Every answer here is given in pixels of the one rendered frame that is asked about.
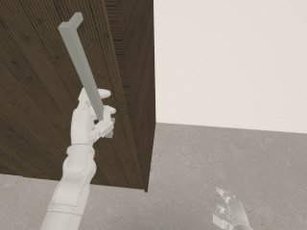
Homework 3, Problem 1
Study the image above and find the robot left forearm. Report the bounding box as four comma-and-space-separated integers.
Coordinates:
40, 143, 97, 230

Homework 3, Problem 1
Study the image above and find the left robot hand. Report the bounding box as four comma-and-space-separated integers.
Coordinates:
70, 87, 116, 147

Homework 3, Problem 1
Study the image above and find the right robot hand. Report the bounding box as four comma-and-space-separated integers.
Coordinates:
212, 185, 249, 230

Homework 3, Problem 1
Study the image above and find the handle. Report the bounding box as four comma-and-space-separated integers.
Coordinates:
58, 11, 115, 138

